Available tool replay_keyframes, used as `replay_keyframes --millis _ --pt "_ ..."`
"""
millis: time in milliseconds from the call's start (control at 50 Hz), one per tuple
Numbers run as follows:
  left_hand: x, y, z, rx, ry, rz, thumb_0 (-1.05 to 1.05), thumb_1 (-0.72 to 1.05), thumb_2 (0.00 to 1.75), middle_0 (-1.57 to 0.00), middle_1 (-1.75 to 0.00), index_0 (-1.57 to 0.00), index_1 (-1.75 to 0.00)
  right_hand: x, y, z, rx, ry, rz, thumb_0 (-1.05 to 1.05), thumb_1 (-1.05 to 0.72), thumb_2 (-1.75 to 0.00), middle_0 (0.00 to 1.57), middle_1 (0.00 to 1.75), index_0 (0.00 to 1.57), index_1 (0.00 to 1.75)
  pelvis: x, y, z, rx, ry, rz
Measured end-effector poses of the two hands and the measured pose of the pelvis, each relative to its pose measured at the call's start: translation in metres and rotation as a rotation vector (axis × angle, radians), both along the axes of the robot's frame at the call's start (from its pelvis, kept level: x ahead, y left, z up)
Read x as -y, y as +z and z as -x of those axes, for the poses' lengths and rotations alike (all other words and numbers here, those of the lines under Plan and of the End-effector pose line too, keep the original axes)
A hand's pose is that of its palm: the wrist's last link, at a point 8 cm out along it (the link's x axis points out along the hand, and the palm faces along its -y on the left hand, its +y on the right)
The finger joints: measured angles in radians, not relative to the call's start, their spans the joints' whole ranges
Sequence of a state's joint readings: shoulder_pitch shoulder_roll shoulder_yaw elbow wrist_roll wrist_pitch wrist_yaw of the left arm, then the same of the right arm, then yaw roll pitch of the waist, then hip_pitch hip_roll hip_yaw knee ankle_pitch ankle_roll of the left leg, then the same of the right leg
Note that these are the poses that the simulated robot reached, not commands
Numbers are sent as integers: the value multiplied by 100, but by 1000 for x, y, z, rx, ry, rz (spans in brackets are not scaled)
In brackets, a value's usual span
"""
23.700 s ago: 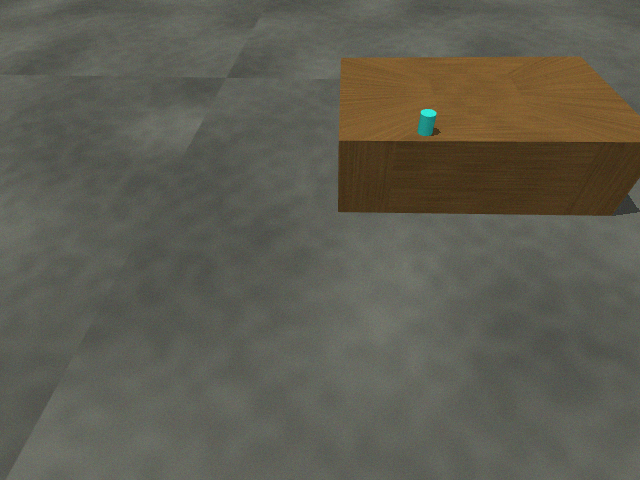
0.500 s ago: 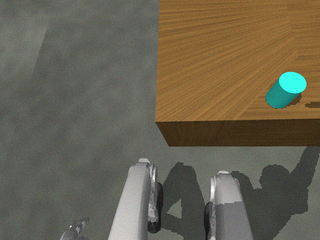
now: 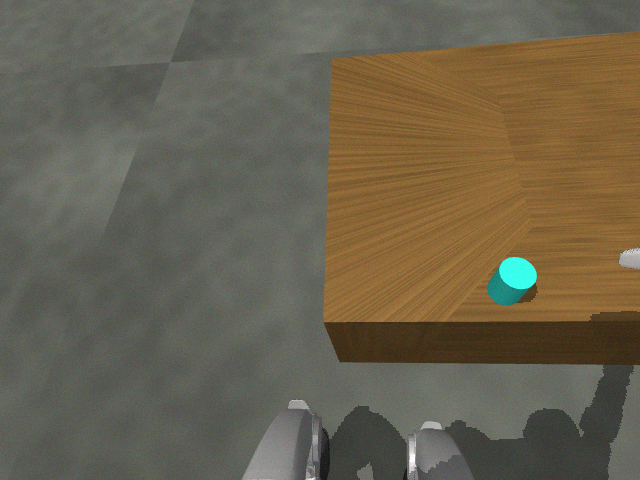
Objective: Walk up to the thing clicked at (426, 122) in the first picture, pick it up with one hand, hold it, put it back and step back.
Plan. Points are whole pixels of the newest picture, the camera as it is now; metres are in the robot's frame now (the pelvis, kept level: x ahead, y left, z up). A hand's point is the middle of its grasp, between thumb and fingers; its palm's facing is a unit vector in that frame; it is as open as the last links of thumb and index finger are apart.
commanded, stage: rest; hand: right
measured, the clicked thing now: (510, 282) +0.46 -0.25 -0.24
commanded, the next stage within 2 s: home in 0.02 s
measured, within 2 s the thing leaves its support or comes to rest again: neither
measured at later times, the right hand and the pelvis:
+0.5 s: hand (592, 362) +0.27 -0.24 +0.00, palm faces +0.22 +0.96 -0.19, open 16.4 cm; pelvis +0.04 -0.01 +0.04, yaw -1 degrees
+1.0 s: hand (542, 434) +0.20 -0.17 +0.00, palm faces +0.09 +0.97 -0.22, open 17.1 cm; pelvis +0.04 +0.02 +0.05, yaw -3 degrees
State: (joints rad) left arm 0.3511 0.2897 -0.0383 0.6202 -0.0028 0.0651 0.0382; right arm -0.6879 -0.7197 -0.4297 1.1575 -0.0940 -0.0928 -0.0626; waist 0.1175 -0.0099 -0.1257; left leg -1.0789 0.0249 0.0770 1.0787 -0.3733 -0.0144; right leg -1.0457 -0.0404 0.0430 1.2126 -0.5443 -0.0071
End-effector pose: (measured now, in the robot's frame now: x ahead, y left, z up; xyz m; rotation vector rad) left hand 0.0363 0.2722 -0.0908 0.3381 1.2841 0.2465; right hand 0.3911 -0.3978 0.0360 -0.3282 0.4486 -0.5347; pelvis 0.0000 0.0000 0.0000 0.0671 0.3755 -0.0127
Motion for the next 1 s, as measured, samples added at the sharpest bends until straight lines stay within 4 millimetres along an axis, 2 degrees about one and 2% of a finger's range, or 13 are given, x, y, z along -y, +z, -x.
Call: replay_keyframes --millis 120,260,340,500,680,740,820,1000 --pt "2 17 -12 50 10 -2 0 92 91 -19 -27 -19 -28 -32 -22 27 1 69 -98 -1 48 -10 9 9 9 9 2 16 -5 48 5 2" --pt "13 31 -49 140 -20 3 0 91 90 -18 -27 -19 -27 -66 -42 77 20 101 -189 -1 45 -11 10 10 10 10 3 29 -14 91 -1 3" --pt "22 35 -80 210 -55 18 0 89 89 -19 -27 -19 -27 -80 -40 102 25 122 -204 -1 41 -13 10 11 10 11 5 34 -21 112 -7 3" --pt "38 43 -140 383 -74 83 1 87 88 -19 -28 -20 -28 -117 -21 149 -16 211 -254 -1 36 -17 10 11 9 11 7 42 -40 153 -19 11" --pt "46 67 -186 557 -128 123 1 87 87 -19 -28 -20 -28 -168 -25 211 -223 247 -345 -1 38 -16 9 10 9 10 -2 45 -48 188 -28 21" --pt "44 73 -193 601 -148 114 1 88 87 -19 -28 -20 -28 -175 -25 221 -275 243 -331 -1 38 -15 10 11 9 10 -6 45 -47 197 -34 24" --pt "36 77 -194 639 -153 93 1 89 87 -19 -28 -20 -28 -175 -23 223 -323 235 -298 -1 39 -13 10 11 9 10 -11 44 -44 205 -39 28" --pt "16 79 -168 651 -114 48 1 87 87 -19 -28 -20 -28 -178 -11 211 -328 238 -300 -1 47 -9 7 8 7 8 -18 46 -41 218 -37 32"
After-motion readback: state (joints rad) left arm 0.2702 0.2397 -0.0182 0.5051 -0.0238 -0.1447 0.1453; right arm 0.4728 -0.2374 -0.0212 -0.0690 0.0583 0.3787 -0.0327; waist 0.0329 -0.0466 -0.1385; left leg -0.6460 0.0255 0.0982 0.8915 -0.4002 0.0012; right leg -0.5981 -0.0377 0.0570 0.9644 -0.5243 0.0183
